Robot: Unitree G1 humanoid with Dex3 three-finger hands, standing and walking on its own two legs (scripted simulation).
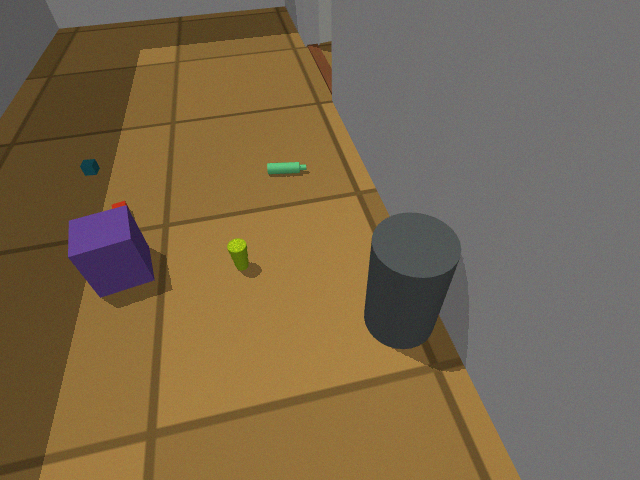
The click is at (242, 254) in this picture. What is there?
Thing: tapered cup
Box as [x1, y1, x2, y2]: [227, 238, 248, 270]
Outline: 236,238 228,243 227,248 237,268 242,270 247,267 248,262 246,245 244,240
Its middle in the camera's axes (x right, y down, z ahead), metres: -0.34 +0.05 +1.57
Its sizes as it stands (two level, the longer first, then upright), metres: 0.075 0.075 0.130
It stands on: the floor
